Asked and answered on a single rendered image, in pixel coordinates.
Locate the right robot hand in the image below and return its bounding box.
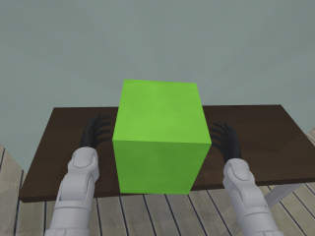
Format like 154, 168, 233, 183
210, 122, 242, 164

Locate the carton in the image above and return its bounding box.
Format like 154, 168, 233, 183
112, 79, 212, 195

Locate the left robot forearm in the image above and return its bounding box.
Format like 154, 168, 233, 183
44, 147, 99, 236

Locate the table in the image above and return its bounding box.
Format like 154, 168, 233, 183
18, 104, 315, 228

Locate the left robot hand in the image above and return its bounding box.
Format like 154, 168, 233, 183
79, 112, 111, 149

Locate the right robot forearm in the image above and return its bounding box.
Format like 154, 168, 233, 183
222, 158, 284, 236

